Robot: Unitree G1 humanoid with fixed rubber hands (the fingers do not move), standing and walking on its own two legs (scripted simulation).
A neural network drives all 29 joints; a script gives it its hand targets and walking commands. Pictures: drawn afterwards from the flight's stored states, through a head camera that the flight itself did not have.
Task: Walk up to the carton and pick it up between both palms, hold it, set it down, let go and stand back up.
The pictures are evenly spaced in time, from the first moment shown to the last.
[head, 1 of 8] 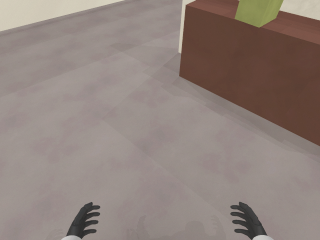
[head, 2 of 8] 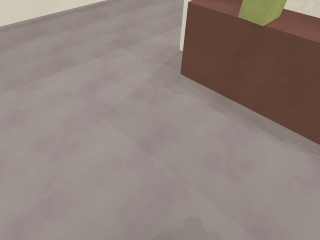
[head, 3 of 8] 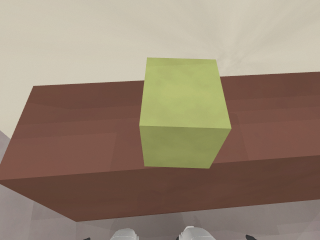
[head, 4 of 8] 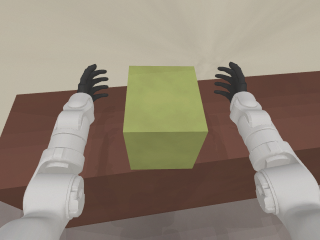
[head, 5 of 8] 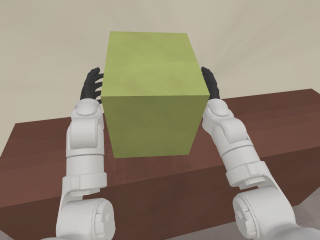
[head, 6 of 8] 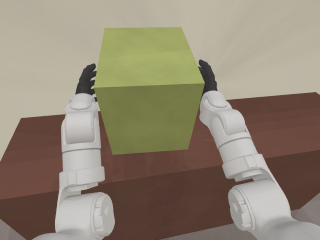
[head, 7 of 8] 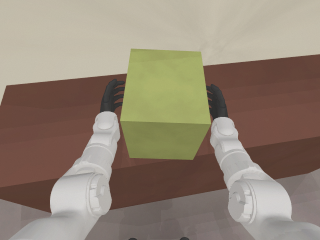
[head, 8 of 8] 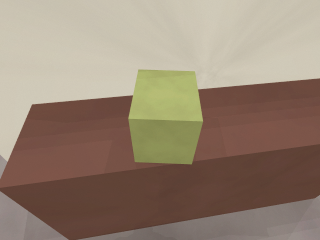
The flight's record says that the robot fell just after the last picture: no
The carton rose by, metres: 0.21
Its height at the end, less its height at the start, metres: +0.00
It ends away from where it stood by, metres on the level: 0.01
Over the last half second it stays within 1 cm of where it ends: yes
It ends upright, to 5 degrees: yes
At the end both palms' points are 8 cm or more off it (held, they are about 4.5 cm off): yes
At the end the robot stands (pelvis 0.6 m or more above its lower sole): yes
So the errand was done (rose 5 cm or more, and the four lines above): yes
